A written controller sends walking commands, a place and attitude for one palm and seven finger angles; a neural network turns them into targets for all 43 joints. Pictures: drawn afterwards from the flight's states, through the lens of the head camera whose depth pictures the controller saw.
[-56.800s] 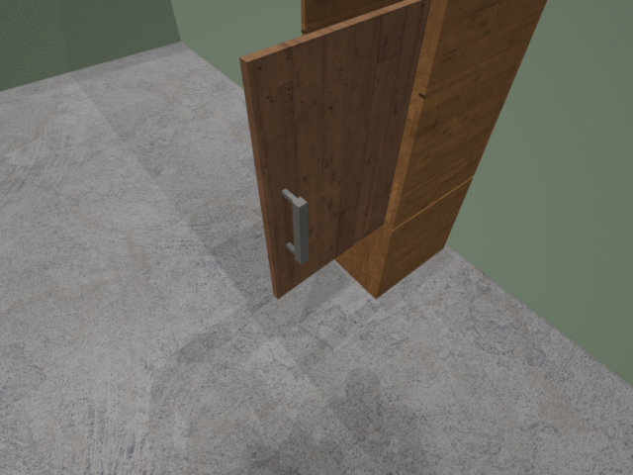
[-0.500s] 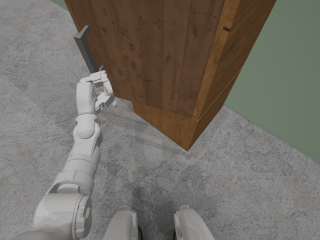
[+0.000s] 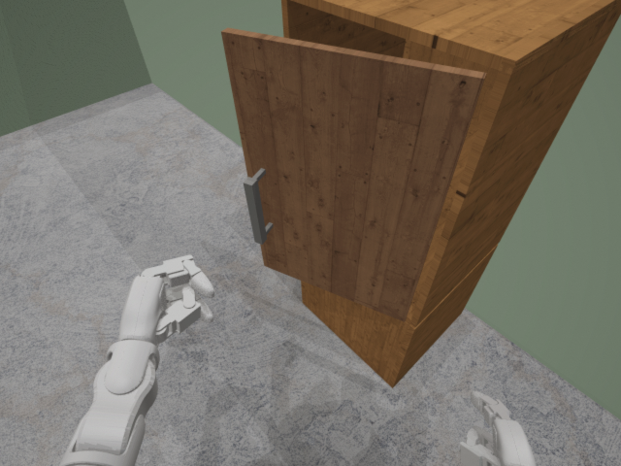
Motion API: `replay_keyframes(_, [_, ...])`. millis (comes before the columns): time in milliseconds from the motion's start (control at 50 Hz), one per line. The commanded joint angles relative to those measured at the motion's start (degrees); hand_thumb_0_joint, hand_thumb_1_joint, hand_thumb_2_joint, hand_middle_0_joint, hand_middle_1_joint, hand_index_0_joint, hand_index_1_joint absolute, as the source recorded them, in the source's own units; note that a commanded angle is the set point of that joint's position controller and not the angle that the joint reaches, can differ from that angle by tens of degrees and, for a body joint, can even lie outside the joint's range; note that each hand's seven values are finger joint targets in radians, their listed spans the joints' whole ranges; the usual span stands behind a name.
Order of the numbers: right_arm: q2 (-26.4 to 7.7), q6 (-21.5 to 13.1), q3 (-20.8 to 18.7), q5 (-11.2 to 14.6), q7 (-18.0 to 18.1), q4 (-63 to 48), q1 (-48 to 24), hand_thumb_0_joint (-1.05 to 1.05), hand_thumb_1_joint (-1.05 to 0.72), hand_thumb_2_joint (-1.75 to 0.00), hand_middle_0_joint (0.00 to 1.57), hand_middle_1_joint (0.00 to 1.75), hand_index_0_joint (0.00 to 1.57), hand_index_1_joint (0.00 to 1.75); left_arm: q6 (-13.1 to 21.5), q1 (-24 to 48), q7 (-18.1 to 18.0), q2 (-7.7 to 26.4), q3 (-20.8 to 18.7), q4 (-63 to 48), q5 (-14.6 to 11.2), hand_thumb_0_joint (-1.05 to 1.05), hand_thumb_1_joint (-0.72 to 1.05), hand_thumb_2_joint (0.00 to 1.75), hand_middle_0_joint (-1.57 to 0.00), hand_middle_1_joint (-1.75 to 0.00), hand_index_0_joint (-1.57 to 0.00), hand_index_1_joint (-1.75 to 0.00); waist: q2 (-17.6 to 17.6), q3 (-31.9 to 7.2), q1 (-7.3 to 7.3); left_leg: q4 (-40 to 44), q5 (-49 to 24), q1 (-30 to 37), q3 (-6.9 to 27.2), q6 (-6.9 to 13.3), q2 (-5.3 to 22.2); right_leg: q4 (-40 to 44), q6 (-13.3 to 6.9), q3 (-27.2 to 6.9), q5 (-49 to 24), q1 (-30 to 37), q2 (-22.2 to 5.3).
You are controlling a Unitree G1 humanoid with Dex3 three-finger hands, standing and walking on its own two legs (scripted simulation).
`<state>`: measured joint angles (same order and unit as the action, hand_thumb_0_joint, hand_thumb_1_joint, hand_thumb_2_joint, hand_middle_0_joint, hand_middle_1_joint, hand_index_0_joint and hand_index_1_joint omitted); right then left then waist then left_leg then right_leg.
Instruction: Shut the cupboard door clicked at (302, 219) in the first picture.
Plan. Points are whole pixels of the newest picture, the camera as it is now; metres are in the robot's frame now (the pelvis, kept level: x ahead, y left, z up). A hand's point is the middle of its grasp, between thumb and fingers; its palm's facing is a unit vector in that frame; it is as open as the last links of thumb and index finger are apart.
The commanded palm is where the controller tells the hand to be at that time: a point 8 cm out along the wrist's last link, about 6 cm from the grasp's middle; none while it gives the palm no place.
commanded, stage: draw the hand back to the body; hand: left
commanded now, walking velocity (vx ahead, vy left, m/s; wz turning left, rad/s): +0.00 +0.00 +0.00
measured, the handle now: (260, 207) +0.62 +0.14 -0.07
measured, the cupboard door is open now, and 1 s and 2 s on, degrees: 21 21 21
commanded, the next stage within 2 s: step back with the hand held close in 0.88 s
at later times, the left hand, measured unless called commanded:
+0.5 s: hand (25, 322) +0.21 +0.27 +0.18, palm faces +0.45 -0.79 -0.42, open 6.1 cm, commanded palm +0.16 +0.31 +0.20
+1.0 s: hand (27, 334) +0.19 +0.26 +0.19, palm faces +0.46 -0.79 -0.41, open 7.5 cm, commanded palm +0.15 +0.29 +0.20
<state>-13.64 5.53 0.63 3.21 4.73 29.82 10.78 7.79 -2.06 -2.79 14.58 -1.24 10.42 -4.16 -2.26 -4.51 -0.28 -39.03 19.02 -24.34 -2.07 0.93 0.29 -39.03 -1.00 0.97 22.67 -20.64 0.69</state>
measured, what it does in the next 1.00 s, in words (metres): stands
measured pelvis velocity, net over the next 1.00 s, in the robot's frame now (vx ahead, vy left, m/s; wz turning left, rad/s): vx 0.01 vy -0.01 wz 0.01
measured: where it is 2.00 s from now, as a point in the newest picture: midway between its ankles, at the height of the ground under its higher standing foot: outside the picture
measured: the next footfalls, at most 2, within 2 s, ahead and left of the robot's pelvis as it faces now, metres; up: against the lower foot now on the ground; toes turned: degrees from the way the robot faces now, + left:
none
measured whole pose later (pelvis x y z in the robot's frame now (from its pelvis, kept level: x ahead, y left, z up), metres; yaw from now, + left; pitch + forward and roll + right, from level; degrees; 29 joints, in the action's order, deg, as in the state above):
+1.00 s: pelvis +0.01 -0.01 +0.02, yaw +1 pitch -3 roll +0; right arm -13.1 -4.7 1.1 1.1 4.4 35.9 11.3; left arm 4.9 -26.5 -5.5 20.2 -20.1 -20.8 -4.7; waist -4.4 -1.2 3.2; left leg -25.1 13.7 -8.0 -1.1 0.1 0.4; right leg -24.1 -1.6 1.8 17.0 -3.7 1.2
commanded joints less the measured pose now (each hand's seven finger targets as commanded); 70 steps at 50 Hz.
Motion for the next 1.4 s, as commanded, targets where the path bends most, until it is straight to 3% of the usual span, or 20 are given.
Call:
replay_keyframes(0, [-4.8,-3.7,-0.4,-0.2,1.3,-8.0,-5.6,0.0,-0.9,-0.9,0.2,0.3,0.2,0.3,-0.2,11.8,-2.4,8.6,-5.6,-19.7,0.0,0.0,0.9,0.9,-0.86,-1.02,-0.86,-1.02,-0.5,-7.8,0.11,9.8,-12.9,15.4,1.6,1.3,0.2,11.4,0.1,-0.3,-18.5,5.1,-0.8])
replay_keyframes(100, [-4.7,-5.6,0.5,-0.9,0.7,-7.7,-6.6,0.0,-0.9,-0.9,0.2,0.3,0.2,0.3,-2.8,3.0,-2.6,8.7,-7.3,-25.8,-0.1,0.0,0.9,0.9,-0.72,-0.87,-0.72,-0.87,-0.7,-4.4,1.07,13.9,-16.8,18.8,2.2,0.8,0.5,14.8,-0.1,0.8,-20.3,9.1,-0.6])
replay_keyframes(180, [-4.9,-7.1,0.6,-1.6,0.1,-7.0,-6.8,0.0,-0.9,-0.9,0.2,0.3,0.2,0.3,-3.7,-4.1,-2.8,11.4,-11.6,-31.1,0.1,0.0,0.9,0.9,-0.61,-0.75,-0.61,-0.75,-0.4,-3.8,2.1,15.4,-21.4,20.3,2.4,0.5,0.9,16.4,0.0,1.1,-22.9,11.7,-0.5])
replay_keyframes(320, [-4.3,-8.9,0.3,-2.0,-0.6,-6.2,-7.4,0.0,-0.9,-0.9,0.2,0.3,0.2,0.3,-3.5,-11.5,-3.6,14.4,-18.3,-40.3,0.0,0.0,0.9,0.9,-0.42,-0.54,-0.42,-0.54,-2.7,-3.4,3.02,16.1,-24.8,21.3,2.2,0.1,1.1,17.3,0.2,1.4,-24.3,13.9,-0.8])
replay_keyframes(480, [-4.8,-11.4,-0.9,-2.0,-0.7,-4.8,-7.6,0.0,-0.9,-0.9,0.2,0.3,0.2,0.3,-1.7,-21.6,-4.3,19.7,-28.5,-44.5,-0.7,0.0,0.9,0.9,-0.2,-0.3,-0.2,-0.3,-0.8,-1.5,4.41,15.9,-22.9,19.3,1.6,0.3,0.9,18.0,0.4,1.5,-23.6,14.2,-0.9])
replay_keyframes(500, [-4.6,-11.5,-0.8,-1.9,-0.8,-4.5,-7.5,0.0,-0.9,-0.9,0.2,0.3,0.2,0.3,-1.7,-21.7,-3.9,16.2,-25.4,-42.7,-0.6,0.0,0.9,0.9,-0.2,-0.3,-0.2,-0.3,-0.6,0.4,3.63,16.1,-21.4,18.9,1.1,0.5,0.8,17.9,0.7,1.5,-22.9,12.8,-1.2])
replay_keyframes(560, [-5.5,-11.5,-1.4,-1.8,-0.7,-4.1,-6.8,0.0,-0.9,-0.9,0.2,0.3,0.2,0.3,-1.9,-19.8,-3.8,14.4,-23.3,-40.2,-0.5,0.0,0.9,0.9,-0.2,-0.3,-0.2,-0.3,2.4,2.4,2.94,16.5,-17.9,18.7,1.4,0.8,0.9,18.6,1.0,1.4,-19.2,10.5,-1.1])
replay_keyframes(660, [-5.4,-12.3,-1.6,-1.9,0.0,-4.0,-7.4,0.0,-0.9,-0.9,0.2,0.3,0.2,0.3,-0.8,-17.4,-4.2,16.6,-24.4,-43.1,-0.2,0.0,0.9,0.9,-0.2,-0.3,-0.2,-0.3,0.5,-0.7,3.57,16.2,-16.9,19.8,0.9,1.4,0.4,18.6,0.9,0.6,-18.5,11.8,-1.5])
replay_keyframes(680, [-5.6,-12.6,-1.5,-2.0,0.2,-3.7,-7.6,0.0,-0.9,-0.9,0.2,0.3,0.2,0.3,-0.6,-17.3,-4.3,18.2,-25.6,-43.2,-0.2,0.0,0.9,0.9,-0.2,-0.3,-0.2,-0.3,0.6,-0.2,3.89,16.3,-16.8,19.4,1.2,1.4,0.4,19.0,0.8,0.6,-18.3,12.3,-1.5])
replay_keyframes(800, [-4.5,-13.7,-1.1,-2.0,0.3,-3.4,-8.2,0.0,-0.9,-0.9,0.2,0.3,0.2,0.3,0.3,-18.4,-4.4,18.3,-26.4,-44.4,-0.2,0.0,0.9,0.9,-0.2,-0.3,-0.2,-0.3,-3.2,0.8,4.15,16.0,-17.3,19.1,0.6,1.1,0.2,19.4,0.7,0.1,-19.4,12.5,-1.6])
replay_keyframes(860, [-4.4,-13.8,-1.1,-2.0,0.2,-3.4,-8.0,0.0,-0.9,-0.9,0.2,0.3,0.2,0.3,0.3,-19.2,-4.2,17.1,-25.8,-42.9,-0.5,0.0,0.9,0.9,-0.2,-0.3,-0.2,-0.3,-1.5,3.1,3.85,16.3,-16.1,18.8,0.4,1.0,0.3,19.9,0.9,0.3,-18.1,11.0,-1.3])
replay_keyframes(980, [-4.9,-13.4,-1.5,-2.0,0.1,-3.3,-7.8,0.0,-0.9,-0.9,0.2,0.3,0.2,0.3,0.1,-20.1,-3.6,16.6,-25.5,-41.1,-0.8,0.0,0.9,0.9,-0.2,-0.3,-0.2,-0.3,0.3,2.6,3.87,16.6,-16.0,19.2,0.3,1.3,0.5,20.6,1.1,-0.2,-17.9,11.4,-1.4])
replay_keyframes(1000, [-7.0,-12.0,-2.3,-1.8,-0.1,-4.3,-7.5,0.0,-0.9,-0.9,0.2,0.3,0.2,0.3,2.1,-15.6,-4.1,22.0,-30.3,-43.4,-0.2,0.0,0.9,0.9,-0.2,-0.3,-0.2,-0.3,1.1,5.0,1.61,11.8,-11.9,15.2,1.4,2.1,1.5,24.0,1.4,-5.9,-19.4,5.8,-5.6])
replay_keyframes(1040, [-5.7,-10.5,-2.3,-2.0,-0.2,-3.3,-7.3,0.0,-0.9,-0.9,0.2,0.3,0.2,0.3,3.2,-19.9,-3.9,18.4,-26.8,-39.8,0.0,0.0,0.9,0.9,-0.2,-0.3,-0.2,-0.3,5.9,3.7,1.21,7.7,-9.7,13.6,1.4,1.6,0.6,24.5,0.5,-7.6,-21.1,4.7,-9.0])
replay_keyframes(1080, [-5.8,-9.7,-2.7,-2.1,0.0,-3.4,-7.2,0.0,-0.9,-0.9,0.2,0.3,0.2,0.3,4.4,-21.2,-4.2,19.9,-28.2,-41.8,0.1,0.0,0.9,0.9,-0.2,-0.3,-0.2,-0.3,4.5,0.3,1.35,7.9,-11.8,12.3,2.0,1.4,1.0,21.0,-0.3,-6.2,-27.3,7.9,-9.9])
replay_keyframes(1160, [-6.6,-8.1,-3.1,-2.0,0.8,-5.0,-6.8,0.0,-0.9,-0.9,0.2,0.3,0.2,0.3,4.3,-24.4,-4.9,20.4,-28.9,-45.2,-0.2,0.0,0.9,0.9,-0.2,-0.3,-0.2,-0.3,-1.5,-4.9,0.89,11.3,-26.4,15.9,2.6,1.4,3.0,14.7,0.9,-2.5,-32.9,10.1,-6.2])
replay_keyframes(1220, [-6.8,-6.7,-3.1,-1.8,1.2,-6.0,-6.5,0.0,-0.9,-0.9,0.2,0.3,0.2,0.3,3.6,-25.5,-5.2,21.2,-29.7,-45.9,-0.4,0.0,0.9,0.9,-0.2,-0.3,-0.2,-0.3,-0.2,-6.5,0.89,11.8,-33.0,15.3,3.7,1.3,4.1,12.3,1.2,-1.5,-34.8,11.8,-4.6])
replay_keyframes(1280, [-7.2,-5.8,-3.5,-1.9,1.4,-6.4,-6.5,0.0,-0.9,-0.9,0.2,0.3,0.2,0.3,3.2,-27.5,-5.7,22.6,-31.4,-45.4,-0.4,0.0,0.9,0.9,-0.2,-0.3,-0.2,-0.3,-0.1,-6.7,1.14,12.6,-30.9,13.4,3.9,1.3,4.7,11.8,1.3,-1.9,-33.2,12.1,-4.4])
replay_keyframes(1320, [-6.9,-5.4,-3.4,-1.6,1.2,-7.0,-6.3,0.0,-0.9,-0.9,0.2,0.3,0.2,0.3,2.9,-28.4,-5.8,20.8,-29.8,-44.6,-0.6,0.0,0.9,0.9,-0.2,-0.3,-0.2,-0.3,1.5,-5.7,0.85,12.9,-27.5,11.3,4.0,1.2,4.8,12.1,1.2,-2.5,-31.0,11.6,-4.5])
replay_keyframes(1380, [-7.5,-5.5,-3.5,-1.8,1.3,-6.9,-6.4,0.0,-0.9,-0.9,0.2,0.3,0.2,0.3,3.3,-29.1,-6.2,22.3,-31.0,-45.6,-0.5,0.0,0.9,0.9,-0.2,-0.3,-0.2,-0.3,0.2,-4.6,0.93,14.4,-20.6,7.9,4.8,1.4,5.0,12.7,1.2,-2.8,-25.2,11.1,-4.1])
